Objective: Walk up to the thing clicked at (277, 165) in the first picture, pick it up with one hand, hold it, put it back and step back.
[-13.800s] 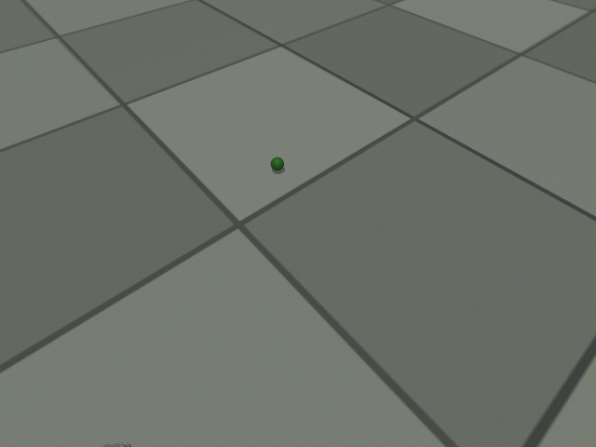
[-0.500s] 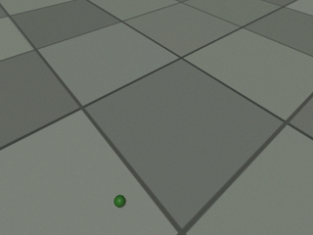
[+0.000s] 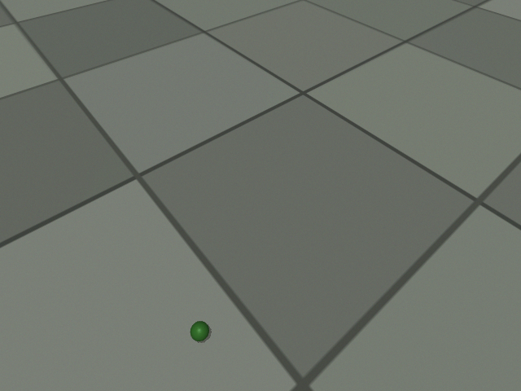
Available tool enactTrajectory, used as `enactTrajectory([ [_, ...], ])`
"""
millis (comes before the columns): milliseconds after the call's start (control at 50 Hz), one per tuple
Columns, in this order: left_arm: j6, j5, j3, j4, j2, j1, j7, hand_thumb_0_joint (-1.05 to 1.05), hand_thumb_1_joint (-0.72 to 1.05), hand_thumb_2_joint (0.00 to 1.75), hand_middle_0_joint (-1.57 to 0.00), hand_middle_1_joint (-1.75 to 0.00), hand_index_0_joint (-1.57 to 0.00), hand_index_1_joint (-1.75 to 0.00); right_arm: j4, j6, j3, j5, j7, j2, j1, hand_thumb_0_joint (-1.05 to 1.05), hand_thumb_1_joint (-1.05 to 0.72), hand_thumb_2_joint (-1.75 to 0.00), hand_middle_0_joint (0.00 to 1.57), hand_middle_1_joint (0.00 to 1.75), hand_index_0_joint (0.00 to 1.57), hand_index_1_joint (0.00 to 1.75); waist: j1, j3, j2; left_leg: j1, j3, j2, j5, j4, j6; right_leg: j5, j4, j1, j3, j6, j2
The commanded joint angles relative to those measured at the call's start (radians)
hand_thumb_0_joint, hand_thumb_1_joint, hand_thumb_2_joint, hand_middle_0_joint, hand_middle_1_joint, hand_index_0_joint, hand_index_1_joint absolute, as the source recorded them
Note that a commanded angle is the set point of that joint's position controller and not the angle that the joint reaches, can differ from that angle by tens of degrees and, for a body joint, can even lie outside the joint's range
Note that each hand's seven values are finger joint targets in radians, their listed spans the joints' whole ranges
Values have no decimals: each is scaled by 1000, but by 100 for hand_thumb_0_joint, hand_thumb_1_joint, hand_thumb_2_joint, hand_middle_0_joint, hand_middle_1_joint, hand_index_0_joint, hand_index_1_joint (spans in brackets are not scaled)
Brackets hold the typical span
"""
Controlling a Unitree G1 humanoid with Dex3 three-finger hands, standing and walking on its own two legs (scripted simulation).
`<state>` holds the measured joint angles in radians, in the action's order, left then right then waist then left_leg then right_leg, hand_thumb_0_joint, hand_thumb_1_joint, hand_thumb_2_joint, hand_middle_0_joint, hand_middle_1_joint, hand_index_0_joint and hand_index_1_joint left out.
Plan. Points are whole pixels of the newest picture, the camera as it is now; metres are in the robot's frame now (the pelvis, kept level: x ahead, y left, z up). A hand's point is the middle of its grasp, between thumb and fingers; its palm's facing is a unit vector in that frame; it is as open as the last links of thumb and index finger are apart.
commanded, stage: rise first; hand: left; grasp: from above
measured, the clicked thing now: (199, 331) +0.41 +0.23 -0.75
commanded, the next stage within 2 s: none
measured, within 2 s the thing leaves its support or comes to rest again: neither
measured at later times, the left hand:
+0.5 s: hand out of the picture +0.14 +0.25 -0.19, palm faces -0.10 -0.92 -0.37, open 11.8 cm
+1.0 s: hand out of the picture +0.11 +0.26 -0.25, palm faces -0.20 -0.86 -0.47, open 14.0 cm
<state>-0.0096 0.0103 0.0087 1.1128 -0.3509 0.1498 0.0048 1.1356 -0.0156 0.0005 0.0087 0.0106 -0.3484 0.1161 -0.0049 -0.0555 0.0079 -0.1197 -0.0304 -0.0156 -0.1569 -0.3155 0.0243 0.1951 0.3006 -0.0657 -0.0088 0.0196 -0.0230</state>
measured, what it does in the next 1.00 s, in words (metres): lowers itself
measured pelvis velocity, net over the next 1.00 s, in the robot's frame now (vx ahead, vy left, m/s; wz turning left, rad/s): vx -0.02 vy -0.01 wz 0.00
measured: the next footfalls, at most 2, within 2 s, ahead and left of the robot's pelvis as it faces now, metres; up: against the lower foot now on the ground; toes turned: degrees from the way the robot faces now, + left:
none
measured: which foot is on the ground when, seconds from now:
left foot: down 0.00-1.00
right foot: down 0.00-1.00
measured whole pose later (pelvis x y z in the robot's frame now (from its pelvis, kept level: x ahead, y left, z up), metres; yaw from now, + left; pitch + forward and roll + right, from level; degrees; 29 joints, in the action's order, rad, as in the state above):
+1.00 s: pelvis -0.02 -0.01 -0.11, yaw +0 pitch +20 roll -3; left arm 0.17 0.27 -0.14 0.50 -0.35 0.24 0.02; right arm 0.55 -0.15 -0.02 -0.01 -0.02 -0.24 0.18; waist -0.02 0.13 0.00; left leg -1.04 0.02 0.03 -0.53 -1.23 0.01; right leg 0.57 1.19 -0.96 -0.05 0.00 0.01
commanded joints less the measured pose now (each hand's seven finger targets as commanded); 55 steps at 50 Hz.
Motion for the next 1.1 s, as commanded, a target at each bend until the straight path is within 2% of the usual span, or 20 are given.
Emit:
enactTrajectory([
  [0, -21, 2, -42, -60, -209, -35, -18, 0, 90, 90, -20, -30, -20, -30, -58, -16, -44, 0, -17, -218, -43, 0, -90, -90, 20, 30, 20, 30, 1, 71, -11, 43, 121, 147, 128, 42, 6, -100, -55, -36, 90, -39, -120],
  [80, -22, 3, -42, -60, -209, -29, -17, 0, 82, 95, -22, -31, -20, -34, -57, -18, -40, 0, -17, -216, -41, 0, -94, -93, 20, 31, 20, 31, 3, 68, -17, 38, 122, 146, 128, 45, 5, -108, -56, -32, 88, -36, -120],
  [100, -122, -52, -54, -411, -69, -380, -38, 0, 74, 97, -26, -39, -20, -42, -354, -69, 6, -75, -38, -59, -26, 0, -99, -92, 20, 30, 20, 30, -112, -8, -18, -97, 0, 19, -24, -24, -7, -47, 31, -276, -1, -33, 26],
  [120, -119, -50, -71, -394, -117, -554, -44, 0, 68, 95, -25, -47, -21, -50, -315, -68, -3, -75, -49, -91, 20, 0, -95, -92, 20, 30, 20, 30, -85, 46, 7, -73, 3, 17, -55, -42, -8, -17, 40, -229, -8, -33, 23],
  [140, -66, -34, -102, -143, -153, -326, -46, 0, 60, 96, -23, -55, -18, -58, -278, -55, -5, -73, -54, -107, 65, 0, -94, -91, 20, 30, 20, 30, -76, 16, 11, -106, -1, 7, -92, -51, -7, 31, 44, -243, -17, -43, 30],
  [160, -45, -25, -118, -69, -161, -249, -34, 0, 52, 90, -24, -61, -21, -64, -308, -45, -18, -74, -53, -111, 72, 0, -93, -91, 20, 30, 20, 30, -39, -3, 20, -163, -2, 17, -76, -85, -7, 42, 78, -259, -28, -44, 36],
  [200, -53, 15, -168, -135, -268, -373, -25, 0, 36, 89, -20, -76, -19, -77, -340, -53, -48, -60, -67, -119, 110, 0, -91, -91, 20, 30, 20, 30, -29, 162, -1, -148, 4, 18, -12, -155, -9, -19, 148, -270, -18, -44, 31],
  [220, -49, 40, -200, -131, -289, -311, -12, 0, 28, 86, -18, -84, -20, -82, -370, -60, -62, -51, -63, -114, 120, 0, -91, -90, 20, 30, 20, 30, -16, 237, -42, -151, 8, 13, 38, -194, -14, -66, 187, -259, -17, -46, 26],
  [240, -31, 72, -202, -52, -253, -201, 1, 0, 20, 88, -16, -91, -19, -88, -376, -59, -75, -39, -56, -114, 152, 0, -95, -91, 20, 30, 20, 30, -15, 277, -27, -175, 15, 12, 70, -239, -16, -91, 229, -278, -19, -48, 28],
  [260, -14, 100, -211, -6, -222, -97, 15, 0, 12, 90, -14, -95, -16, -92, -393, -56, -84, -31, -47, -107, 156, 0, -93, -91, 20, 30, 20, 30, 19, 284, -29, -212, 15, 5, 97, -268, -18, -100, 259, -283, -20, -53, 28],
  [300, 5, 122, -221, -142, -232, -103, 18, 0, -4, 92, -11, -99, -13, -97, -452, -60, -91, -34, -44, -98, 147, 0, -92, -90, 20, 30, 20, 30, 48, 363, -93, -189, 11, 1, 130, -272, -27, -113, 274, -255, -19, -54, 33],
  [320, 23, 126, -220, -181, -230, -118, 12, 0, -12, 92, -10, -103, -12, -100, -479, -61, -87, -34, -44, -88, 130, 0, -93, -91, 20, 30, 20, 30, 43, 347, -111, -205, 14, -1, 114, -268, -29, -94, 268, -276, -19, -53, 32],
  [340, 52, 134, -184, -170, -179, -108, 15, 0, -20, 94, -10, -104, -12, -102, -502, -60, -80, -39, -41, -83, 115, 0, -93, -91, 20, 30, 20, 30, 31, 300, -97, -237, 18, 4, 82, -273, -29, -57, 272, -307, -23, -54, 37],
  [440, 119, 163, -183, -263, -179, -157, 4, 0, -54, 97, -8, -108, -8, -108, -577, -78, -81, -39, -34, -76, 94, 0, -89, -90, 20, 30, 20, 30, -4, 234, -23, -389, 31, 21, -59, -372, -20, 80, 365, -477, -31, -51, 48],
  [560, 85, 191, -236, -469, -209, -119, -4, 0, -54, 99, -6, -109, -6, -109, -624, -126, -93, -29, -37, -59, 128, 0, -88, -90, 20, 30, 20, 30, -12, 368, -54, -456, 36, 26, -18, -543, -13, 49, 541, -593, -20, -44, 43],
  [640, 88, 211, -243, -591, -216, -33, -1, 0, -52, 100, -5, -109, -4, -110, -644, -142, -100, -25, -47, -57, 124, 0, -88, -90, 20, 30, 20, 30, -13, 419, -96, -452, 43, 36, 5, -595, -14, 51, 600, -670, -17, -44, 43],
  [800, 154, 249, -222, -668, -183, 88, 2, 0, -54, 97, -6, -108, -6, -108, -672, -159, -92, -21, -51, -50, 106, 0, -89, -90, 20, 30, 20, 30, -27, 422, -72, -576, 44, 32, -6, -705, -3, 36, 671, -728, -19, -39, 43],
  [980, 151, 288, -227, -770, -189, 155, -4, 0, -53, 96, -6, -108, -6, -108, -711, -183, -93, -20, -33, -50, 69, 0, -87, -89, 20, 30, 20, 30, -4, 443, -108, -683, 75, 38, -87, -782, -13, 141, 810, -889, -35, -50, 49],
  [1020, 143, 304, -226, -811, -201, 136, -8, 0, -55, 96, -6, -109, -6, -108, -716, -187, -93, -21, -29, -51, 72, 0, -88, -90, 20, 30, 20, 30, -12, 476, -106, -701, 76, 36, -75, -816, -10, 126, 837, -903, -34, -49, 49],
  [1080, 113, 350, -211, -753, -213, 9, -18, 0, -55, 95, -6, -110, -7, -109, -699, -198, -89, -23, -26, -56, 46, 0, -89, -90, 20, 30, 20, 30, -43, 435, -76, -819, 81, 35, -178, -888, -4, 200, 899, -1026, -29, -48, 51],
])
